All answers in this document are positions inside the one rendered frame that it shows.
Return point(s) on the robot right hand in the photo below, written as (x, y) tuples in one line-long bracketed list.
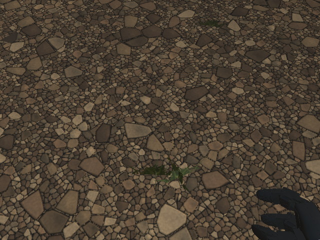
[(304, 225)]

